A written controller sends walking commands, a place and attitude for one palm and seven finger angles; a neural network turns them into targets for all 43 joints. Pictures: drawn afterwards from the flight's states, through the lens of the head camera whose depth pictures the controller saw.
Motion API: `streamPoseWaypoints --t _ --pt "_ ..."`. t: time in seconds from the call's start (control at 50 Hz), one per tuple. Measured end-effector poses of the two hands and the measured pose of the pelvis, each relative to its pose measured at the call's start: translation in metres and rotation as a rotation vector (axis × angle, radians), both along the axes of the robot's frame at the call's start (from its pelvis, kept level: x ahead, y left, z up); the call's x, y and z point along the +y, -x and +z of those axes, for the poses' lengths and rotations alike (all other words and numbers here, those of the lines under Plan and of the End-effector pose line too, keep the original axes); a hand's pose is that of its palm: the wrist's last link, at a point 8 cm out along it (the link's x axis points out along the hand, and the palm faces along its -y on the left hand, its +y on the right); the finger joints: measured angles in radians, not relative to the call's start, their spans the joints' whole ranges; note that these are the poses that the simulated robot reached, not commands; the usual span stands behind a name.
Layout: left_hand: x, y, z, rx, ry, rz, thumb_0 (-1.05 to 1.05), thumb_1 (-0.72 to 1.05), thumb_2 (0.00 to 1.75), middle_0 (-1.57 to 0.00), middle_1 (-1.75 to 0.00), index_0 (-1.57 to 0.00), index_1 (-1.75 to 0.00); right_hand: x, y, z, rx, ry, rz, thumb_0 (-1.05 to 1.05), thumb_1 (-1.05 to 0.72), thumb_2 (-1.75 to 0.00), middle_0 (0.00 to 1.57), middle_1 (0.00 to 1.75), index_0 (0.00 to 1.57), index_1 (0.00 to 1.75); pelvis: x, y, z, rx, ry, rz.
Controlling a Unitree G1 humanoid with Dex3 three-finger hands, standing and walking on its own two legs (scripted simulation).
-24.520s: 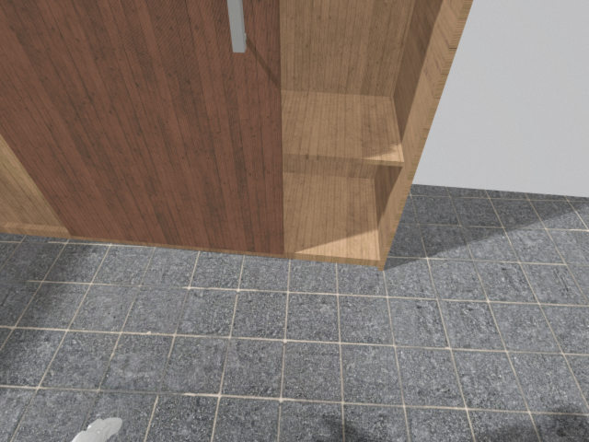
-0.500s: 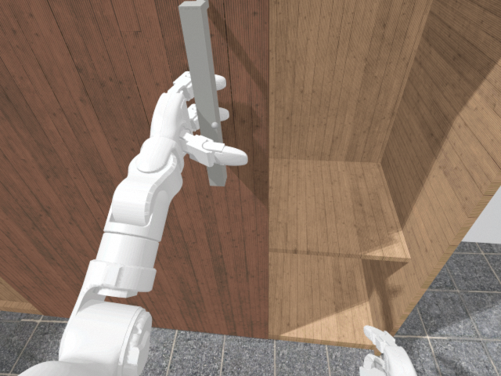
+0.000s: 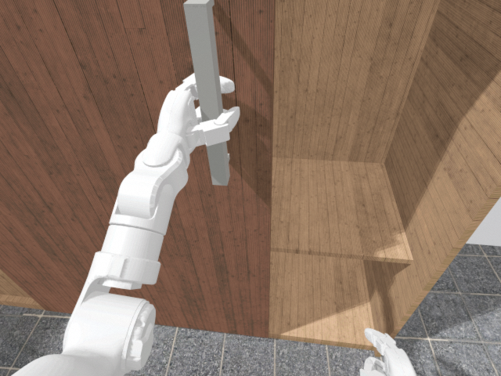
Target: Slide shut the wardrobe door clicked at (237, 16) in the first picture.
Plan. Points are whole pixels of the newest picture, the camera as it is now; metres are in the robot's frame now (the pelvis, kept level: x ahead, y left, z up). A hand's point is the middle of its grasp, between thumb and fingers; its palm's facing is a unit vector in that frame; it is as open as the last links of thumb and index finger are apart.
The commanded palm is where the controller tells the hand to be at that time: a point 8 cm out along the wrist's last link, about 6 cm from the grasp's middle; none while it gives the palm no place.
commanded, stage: grip the handle and tug to test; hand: left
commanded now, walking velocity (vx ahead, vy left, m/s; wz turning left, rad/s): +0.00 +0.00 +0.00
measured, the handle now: (215, 102) +0.43 +0.08 +0.26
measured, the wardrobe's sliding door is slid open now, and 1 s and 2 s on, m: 0.40 0.40 0.40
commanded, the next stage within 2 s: move the hooked fingers beside the handle in 0.76 s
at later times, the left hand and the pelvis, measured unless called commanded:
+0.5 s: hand (226, 124) +0.39 +0.06 +0.25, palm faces -0.08 -1.00 +0.01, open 5.5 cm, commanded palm +0.37 +0.13 +0.24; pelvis -0.01 -0.01 +0.00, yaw -2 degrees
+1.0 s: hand (225, 126) +0.39 +0.06 +0.25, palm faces -0.10 -0.99 -0.02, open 5.9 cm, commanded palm +0.35 +0.14 +0.24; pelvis +0.03 -0.01 +0.00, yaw -3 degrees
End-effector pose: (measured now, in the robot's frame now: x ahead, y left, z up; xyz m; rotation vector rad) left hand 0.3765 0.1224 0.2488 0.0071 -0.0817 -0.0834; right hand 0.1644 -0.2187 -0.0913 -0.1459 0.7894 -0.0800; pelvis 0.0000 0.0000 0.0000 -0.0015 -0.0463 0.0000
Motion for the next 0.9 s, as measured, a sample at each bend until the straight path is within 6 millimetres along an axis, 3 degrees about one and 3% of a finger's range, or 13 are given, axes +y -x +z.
streamPoseWaypoints --t 0.14,0.56,0.7,0.9 --pt "-0.007 -0.001 -0.003 0.014 0.013 -0.008 0.0 0.65 0.84 -0.41 -1.38 -0.44 -1.39 -0.002 0.004 0.002 -0.009 0.0 -0.016 0.01 -0.91 -0.9 0.2 0.3 0.2 0.3 -0.001 0.003 0.0 0.002 -0.001 -0.01" --pt "-0.007 -0.001 -0.003 -0.004 0.014 0.0 0.0 0.66 0.83 -0.45 -1.4 -0.45 -1.4 -0.024 0.023 0.002 -0.005 0.004 -0.09 0.01 -0.91 -0.9 0.2 0.3 0.2 0.3 -0.008 0.005 0.001 0.004 -0.001 -0.042" --pt "-0.007 0.0 -0.004 -0.012 0.014 0.001 -0.01 0.66 0.82 -0.45 -1.4 -0.44 -1.4 -0.028 0.013 0.004 -0.019 -0.007 -0.093 0.01 -0.91 -0.9 0.2 0.3 0.2 0.3 -0.01 -0.003 0.001 0.013 -0.002 -0.05" --pt "-0.006 0.0 -0.004 -0.029 0.01 -0.008 -0.01 0.67 0.78 -0.45 -1.4 -0.41 -1.4 -0.028 -0.023 0.013 -0.056 -0.022 -0.059 0.01 -0.91 -0.9 0.2 0.3 0.2 0.3 -0.012 -0.021 0.0 0.031 -0.004 -0.049"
